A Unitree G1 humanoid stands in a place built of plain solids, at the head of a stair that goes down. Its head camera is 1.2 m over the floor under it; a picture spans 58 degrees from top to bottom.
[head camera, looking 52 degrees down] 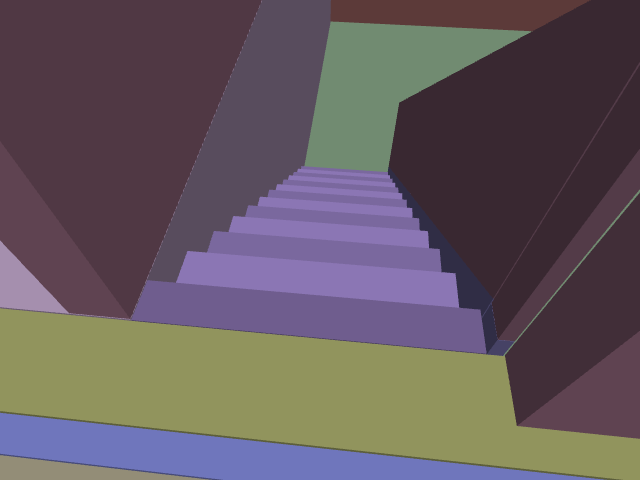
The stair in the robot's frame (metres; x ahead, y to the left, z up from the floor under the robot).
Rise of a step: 0.21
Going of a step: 0.28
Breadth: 1.08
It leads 6 degrees to the right of straight ahead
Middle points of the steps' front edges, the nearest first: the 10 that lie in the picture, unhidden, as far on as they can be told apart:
0.72 0.03 0.00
0.99 0.00 -0.21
1.27 -0.02 -0.41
1.54 -0.05 -0.62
1.81 -0.08 -0.83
2.09 -0.11 -1.04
2.36 -0.14 -1.25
2.63 -0.16 -1.45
2.91 -0.19 -1.66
3.18 -0.22 -1.87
